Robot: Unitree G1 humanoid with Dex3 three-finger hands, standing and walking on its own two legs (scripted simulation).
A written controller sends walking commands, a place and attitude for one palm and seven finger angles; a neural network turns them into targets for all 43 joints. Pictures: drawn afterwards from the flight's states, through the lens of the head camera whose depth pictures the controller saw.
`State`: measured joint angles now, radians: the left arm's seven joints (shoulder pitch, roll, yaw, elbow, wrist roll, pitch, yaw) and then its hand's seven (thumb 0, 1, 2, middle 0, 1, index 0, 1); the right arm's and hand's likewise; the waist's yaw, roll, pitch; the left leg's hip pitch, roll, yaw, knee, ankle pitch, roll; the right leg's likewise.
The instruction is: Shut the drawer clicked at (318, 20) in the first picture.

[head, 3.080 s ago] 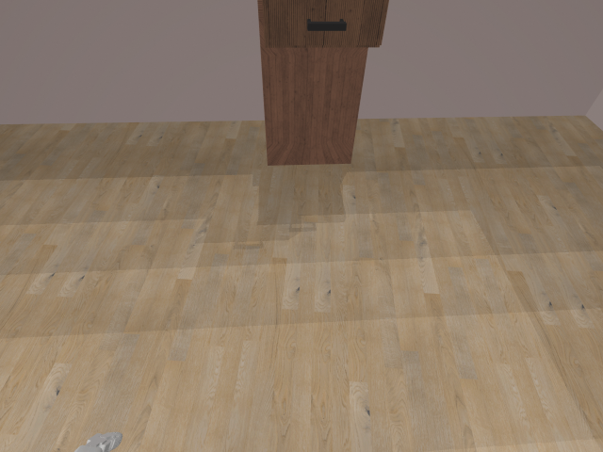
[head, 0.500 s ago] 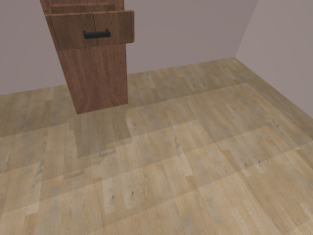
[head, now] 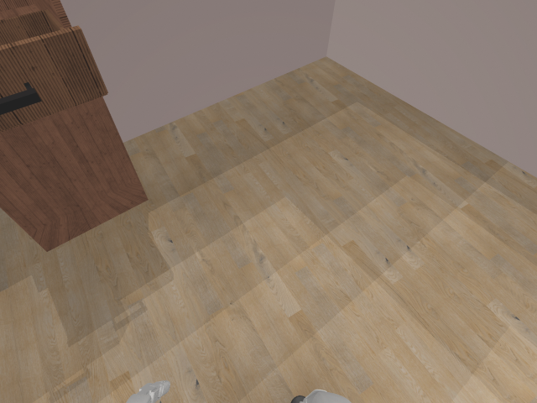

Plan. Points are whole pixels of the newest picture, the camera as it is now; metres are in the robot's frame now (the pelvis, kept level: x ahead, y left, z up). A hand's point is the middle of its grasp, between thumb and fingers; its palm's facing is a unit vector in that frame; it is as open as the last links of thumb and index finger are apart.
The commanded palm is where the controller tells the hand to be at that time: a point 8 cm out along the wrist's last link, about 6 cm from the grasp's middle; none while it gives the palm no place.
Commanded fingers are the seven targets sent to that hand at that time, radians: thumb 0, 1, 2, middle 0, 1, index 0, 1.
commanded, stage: walk to a spot facing it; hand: left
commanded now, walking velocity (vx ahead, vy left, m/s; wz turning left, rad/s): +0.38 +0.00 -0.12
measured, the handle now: (2, 100) +0.68 +0.54 +0.06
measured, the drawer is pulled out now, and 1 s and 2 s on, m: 0.28 0.28 0.28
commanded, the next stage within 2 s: turn to face it in 0.50 s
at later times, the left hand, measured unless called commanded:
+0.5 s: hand out of the picture +0.16 +0.21 -0.18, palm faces +0.09 -0.99 -0.14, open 7.3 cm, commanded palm none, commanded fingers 0.00 0.90 0.90 -0.20 -0.30 -0.20 -0.30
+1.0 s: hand (175, 250) +0.43 +0.19 -0.14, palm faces +0.10 -0.97 -0.22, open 7.3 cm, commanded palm none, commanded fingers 0.00 0.90 0.90 -0.20 -0.30 -0.20 -0.30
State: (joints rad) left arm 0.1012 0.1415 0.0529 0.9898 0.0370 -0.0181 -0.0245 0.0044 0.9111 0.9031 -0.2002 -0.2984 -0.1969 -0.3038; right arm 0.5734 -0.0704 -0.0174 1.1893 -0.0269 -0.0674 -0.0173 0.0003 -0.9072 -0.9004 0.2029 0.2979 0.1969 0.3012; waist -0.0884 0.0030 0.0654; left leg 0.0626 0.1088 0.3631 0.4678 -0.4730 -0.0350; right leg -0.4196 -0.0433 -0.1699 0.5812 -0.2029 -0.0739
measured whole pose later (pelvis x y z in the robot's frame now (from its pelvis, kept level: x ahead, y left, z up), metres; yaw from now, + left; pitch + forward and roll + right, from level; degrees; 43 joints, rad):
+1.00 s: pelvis +0.33 +0.01 +0.01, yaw +6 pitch -1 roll +0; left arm 0.12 0.13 0.04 0.96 0.03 -0.02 0.03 0.00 0.91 0.90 -0.20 -0.30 -0.20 -0.30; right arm 0.33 -0.15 -0.06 1.09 -0.01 0.05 0.00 0.00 -0.91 -0.90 0.20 0.30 0.20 0.30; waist -0.05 0.04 0.06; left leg -0.40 0.06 0.08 1.06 -0.51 -0.03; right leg -0.29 -0.11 -0.22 0.57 -0.25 -0.02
